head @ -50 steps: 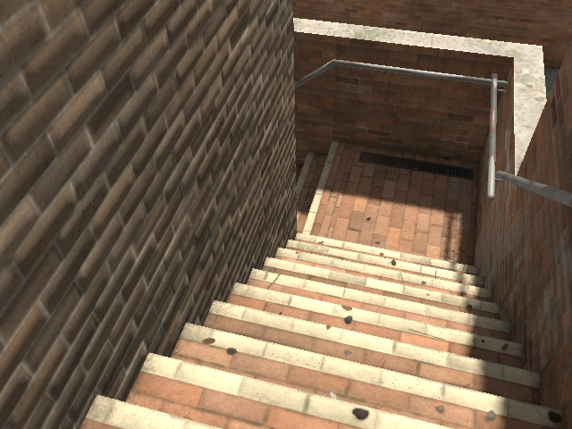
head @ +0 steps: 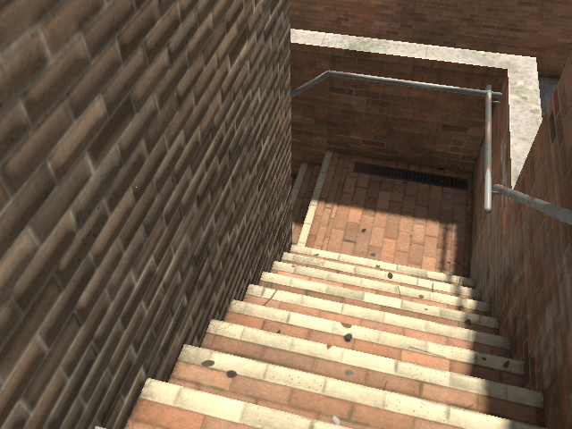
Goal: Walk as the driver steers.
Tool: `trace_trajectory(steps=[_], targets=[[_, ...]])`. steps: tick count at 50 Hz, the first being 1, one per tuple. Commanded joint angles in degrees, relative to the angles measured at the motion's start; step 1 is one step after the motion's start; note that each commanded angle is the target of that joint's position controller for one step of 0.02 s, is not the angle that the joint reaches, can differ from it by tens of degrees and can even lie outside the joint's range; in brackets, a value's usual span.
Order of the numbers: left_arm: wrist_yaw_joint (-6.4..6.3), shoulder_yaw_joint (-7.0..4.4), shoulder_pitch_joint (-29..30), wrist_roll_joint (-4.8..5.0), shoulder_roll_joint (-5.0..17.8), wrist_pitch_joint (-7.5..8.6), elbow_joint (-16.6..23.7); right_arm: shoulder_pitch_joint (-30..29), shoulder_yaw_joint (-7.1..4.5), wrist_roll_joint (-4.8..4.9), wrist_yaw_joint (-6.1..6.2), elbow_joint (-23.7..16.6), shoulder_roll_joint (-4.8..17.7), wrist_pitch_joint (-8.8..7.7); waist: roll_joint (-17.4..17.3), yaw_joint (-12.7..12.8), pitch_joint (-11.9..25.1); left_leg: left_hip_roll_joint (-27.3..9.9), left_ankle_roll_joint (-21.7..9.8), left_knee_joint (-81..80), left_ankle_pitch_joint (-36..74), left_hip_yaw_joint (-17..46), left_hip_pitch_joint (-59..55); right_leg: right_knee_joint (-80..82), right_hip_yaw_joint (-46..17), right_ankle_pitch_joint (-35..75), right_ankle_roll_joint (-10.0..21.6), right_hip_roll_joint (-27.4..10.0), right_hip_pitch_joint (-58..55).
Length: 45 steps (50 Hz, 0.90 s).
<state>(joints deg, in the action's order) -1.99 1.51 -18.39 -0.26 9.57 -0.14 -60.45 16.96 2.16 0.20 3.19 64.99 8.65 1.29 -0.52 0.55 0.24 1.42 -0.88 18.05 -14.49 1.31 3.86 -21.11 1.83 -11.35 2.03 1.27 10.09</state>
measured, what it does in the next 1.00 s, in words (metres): goes down: right foot, then left foot 0.20 m lower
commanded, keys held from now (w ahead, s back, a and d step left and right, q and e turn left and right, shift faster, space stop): w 0.86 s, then w+e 0.14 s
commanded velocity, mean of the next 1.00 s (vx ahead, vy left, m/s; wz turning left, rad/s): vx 0.41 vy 0.00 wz -0.02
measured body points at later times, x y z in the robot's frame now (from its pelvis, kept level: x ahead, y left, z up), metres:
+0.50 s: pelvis +0.12 +0.01 -0.03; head +0.13 +0.02 +0.42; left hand +0.22 +0.27 -0.17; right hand +0.00 -0.22 -0.17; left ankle -0.05 +0.11 -0.74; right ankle +0.15 -0.08 -0.71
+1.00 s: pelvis +0.33 +0.05 -0.19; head +0.32 +0.07 +0.26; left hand +0.35 +0.34 -0.33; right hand +0.42 -0.23 -0.31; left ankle +0.34 +0.13 -0.94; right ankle +0.22 -0.10 -0.73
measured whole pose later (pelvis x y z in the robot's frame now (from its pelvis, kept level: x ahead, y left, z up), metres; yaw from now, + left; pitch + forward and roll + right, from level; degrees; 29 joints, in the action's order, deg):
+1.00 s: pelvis +0.33 +0.05 -0.19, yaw +0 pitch -2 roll -3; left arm -2.4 -4.4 -21.5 -0.8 16.3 4.5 -55.3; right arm 14.5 -3.2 -2.5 -2.1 51.5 16.3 -1.8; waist -1.5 0.2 0.2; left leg -1.1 -3.1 24.1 -10.0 -1.4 10.1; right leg -93.3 -2.2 -37.5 6.0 3.9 27.0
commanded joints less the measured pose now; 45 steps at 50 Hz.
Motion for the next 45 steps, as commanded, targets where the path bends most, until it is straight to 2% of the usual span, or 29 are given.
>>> trace_trajectory(steps=[1,3,6,9,11,12,13,14,16,20,22,24,25,26,27,28,29,30,32,33,34,35,36,38,39,40,42,43,45], targets=[[-0.03,-1.92,-4.21,0.06,7.41,-0.29,0.9,4.83,-1.19,-0.14,-0.07,-0.44,4.69,0.06,0.82,0.04,-2.34,-2.78,-2.6,-1.0,-3.87,2.11,6.74,2.5,-6.03,-6.86,2.79,-4.18,-3.14],[0.17,-2.75,-5.36,-0.39,7.93,-1.01,0.77,4.87,-1.58,-0.73,-0.46,-1.25,4.38,0.11,2.54,0.45,-5.77,-1.08,-3.79,2.97,-12.07,0.86,12.32,3.49,-8.89,-19.68,4.95,-5.07,-1.45],[0.34,-3.95,-8.45,-0.82,8.97,-1.16,0.5,3.2,-1.69,-2.1,-0.96,-3.47,3.34,-0.82,5.83,1.89,-9.01,-0.52,-4.19,10.68,-10.47,-1.39,20.68,6.47,-18.36,-26.25,9.43,-11.63,-2.4],[0.53,-4.9,-8.0,-1.0,9.92,-0.47,1.28,3.8,-2.06,-2.03,-1.26,-4.69,3.37,-2.25,4.89,0.83,-7.62,-1.18,-4.51,12.79,-7.03,-2.73,19.16,4.46,-20.7,-17.15,11.97,-14.34,-1.32],[0.47,-5.43,-1.62,-0.61,10.42,-0.25,3.63,10.93,-2.08,-1.09,-0.66,-3.33,3.11,-2.62,2.45,-4.08,-6.63,-1.48,-5.42,6.83,-4.9,-0.64,7.81,-3.94,-13.47,-2.11,9.57,-10.15,6.59],[0.52,-5.2,2.47,-0.32,8.55,0.28,5.43,18.6,-2.61,-1.18,-0.25,-0.91,4.42,-2.82,-3.2,-7.21,-4.69,-4.58,-6.43,3.44,-0.27,4.86,-3.86,-14.89,-5.92,4.5,6.88,-4.84,15.29],[0.68,-4.51,3.84,-0.77,5.48,0.63,7.6,22.04,-4.19,-0.21,0.17,0.38,9.4,-2.7,-13.74,-7.76,-5.61,-13.02,-9.47,0.65,13.05,16.84,-13.53,-24.57,2.19,-7.25,2.8,2.78,29.49],[0.57,-4.88,6.19,-2.04,7.29,0.55,8.88,23.73,-4.16,0.03,-0.01,0.26,9.15,-2.79,-10.8,-8.15,-8.4,-18.77,-12.27,0.78,26.37,21.42,-16.52,-30.35,0.87,-19.03,1.51,0.86,38.41],[1.41,-4.77,4.45,-1.26,6.31,0.93,8.79,18.95,-4.24,-0.99,0.09,-2.36,8.64,-2.77,-3.27,-4.85,-7.58,-18.76,-13.37,3.24,40.8,15.68,-13.51,-34.09,-2.27,-15.21,-0.5,-2.79,36.1],[3.25,-4.38,2.75,-1.67,5.79,0.61,9.53,11.82,-4.44,-1.05,-0.07,-6.11,8.37,-3.32,-5.63,-1.27,-4.82,-11.47,-11.29,2.5,38.15,4.74,1.72,-34.72,2.91,-0.56,-0.67,-0.67,21.25],[3.13,-5.1,-0.73,-2.48,6.74,0.11,7.44,15.42,-4.41,-0.9,-0.05,-4.89,8.07,-4.33,-5.06,-0.97,-3.82,-12.45,-11.44,6.43,33.58,5.42,2.82,-38.53,2.16,4.45,1.11,-1.12,20.52],[3.35,-5.45,-1.87,-2.72,6.95,0.28,6.93,11.34,-3.99,-0.65,-0.98,-6.82,8.26,-4.7,-4.59,1.24,-4.04,-10.45,-9.7,12.2,44.23,1.65,9.9,-35.71,4.16,3.76,1.99,0.77,11.2],[3.04,-5.77,-8.09,-2.69,7.42,0.55,5.17,7.22,-3.91,-0.35,-1.52,-7.79,9.39,-5.15,-6.54,4.95,-1.76,-8.56,-8.36,19.63,50.95,-1.02,15.82,-32.54,5.24,2.32,3.16,2.29,-0.29],[2.07,-6.36,-15.83,-1.77,7.99,0.8,3.02,5.16,-4.26,-0.56,-1.87,-7.41,11.1,-5.83,-9.5,9.31,0.51,-5.92,-7.57,31.02,40.06,-2.09,20.09,-26.91,5.48,8.35,4.03,2.34,-8.46],[1.43,-7.21,-28.71,-1.63,9.8,1.17,-0.61,-1.35,-4.57,0.5,-2.03,-8.23,11.8,-6.77,-4.98,18.66,2.76,-3.86,-6.14,49.76,33.94,-2.59,31.04,-21.29,6.2,14.79,4.19,1.51,-23.47],[1.46,-8.07,-27.37,-1.66,14.85,1.97,0.72,-4.7,-4.42,1.91,-1.68,-11.87,8.59,-7.53,13.8,18.29,1.98,4.34,-3.84,71.7,1.35,-2.31,41.39,-9.39,-10.05,12.55,6.88,-10.91,-25.17],[2.04,-8.12,-17.78,-1.04,16.97,2.81,4.39,-1.2,-4.27,1.0,-1.31,-14.73,8.48,-7.95,16.97,9.99,-3.07,5.5,-3.57,73.29,-8.18,5.92,48.73,-3.61,-29.72,20.13,11.54,-19.9,-16.6],[1.89,-7.48,-12.25,-1.02,13.99,3.25,6.18,-0.33,-5.38,0.32,-0.45,-13.62,11.88,-7.46,5.82,6.7,-6.66,2.21,-2.68,70.88,-5.48,9.14,49.01,-4.98,-28.51,16.93,11.99,-20.8,-9.83],[1.0,-6.02,0.63,-1.17,10.57,3.97,8.96,0.64,-5.92,-1.41,-1.36,-14.36,11.66,-4.09,0.28,-1.97,-8.3,-3.19,-0.47,56.29,-5.12,7.85,41.99,-1.79,-23.53,0.09,9.94,-17.41,4.76],[0.72,-6.29,2.02,-1.66,12.51,5.03,8.65,0.18,-5.63,-2.78,-1.95,-15.59,10.05,-2.05,5.36,-3.5,-9.79,-3.71,0.62,51.52,-5.39,5.16,36.29,-2.39,-22.37,1.38,10.68,-18.31,13.56],[1.0,-6.04,1.2,-1.7,11.65,5.72,8.22,0.29,-5.91,-2.66,-2.49,-15.38,10.0,-0.55,3.51,-3.94,-9.17,-2.91,0.92,48.21,-0.69,2.19,29.03,-2.46,-19.1,2.43,10.09,-16.3,19.4],[1.6,-5.89,-1.0,-1.38,12.34,6.34,7.08,7.81,-5.95,-3.06,-3.02,-12.38,7.54,0.67,5.31,-6.18,-4.87,-1.48,0.25,54.11,9.85,-3.13,20.08,-5.15,-16.19,-0.82,10.59,-15.93,23.23],[1.21,-5.75,-2.53,-0.83,10.51,7.81,6.33,2.9,-6.38,-2.39,-3.33,-13.81,8.87,0.79,3.09,-4.67,-8.31,-4.69,-0.45,50.05,17.75,4.82,27.52,-5.13,-16.31,-16.78,8.03,-15.64,20.77],[1.79,-5.21,-5.17,-1.58,10.35,9.59,6.06,-6.93,-6.82,-1.88,-4.69,-16.68,9.44,-0.23,1.44,-0.73,-10.17,-1.17,-0.49,37.5,28.98,-0.31,30.23,-9.15,-13.65,-29.08,7.16,-12.01,19.37],[1.89,-5.48,0.06,-0.85,10.72,10.42,8.0,-6.62,-5.9,-1.66,-5.64,-17.9,8.7,-0.9,-0.73,-3.98,-9.43,-0.42,-0.23,24.01,47.35,-2.9,14.79,-11.54,-5.28,-32.51,4.02,-6.99,31.54],[1.76,-5.51,1.16,-0.03,11.34,10.4,7.78,-3.43,-5.79,-1.74,-6.81,-15.97,8.11,-1.54,0.41,-4.6,-5.18,0.67,-0.28,23.18,53.59,-5.23,3.57,-13.55,-2.27,-29.02,3.67,-6.47,32.98],[0.98,-5.91,-0.37,0.47,11.25,9.32,6.12,-3.36,-5.85,-0.95,-7.33,-16.09,9.35,-0.75,2.63,-3.4,-5.49,0.44,0.31,18.42,50.2,-7.06,-0.46,-20.93,-0.12,-25.71,3.22,-6.03,28.84],[0.01,-5.64,-1.37,-0.32,10.7,8.86,6.0,-4.49,-5.74,-1.21,-7.28,-15.65,9.43,-0.48,2.12,-3.08,-8.83,-0.99,0.58,11.62,47.07,-6.41,2.53,-23.9,-1.45,-22.67,3.77,-6.24,24.55],[-1.73,-6.13,-1.81,-1.57,11.21,6.06,6.33,0.79,-7.03,-2.0,-6.31,-13.91,11.94,-0.91,1.03,-3.64,-7.32,-5.52,-1.99,-2.58,46.03,-2.59,4.55,-42.35,-3.19,-10.32,5.27,-5.12,12.4]])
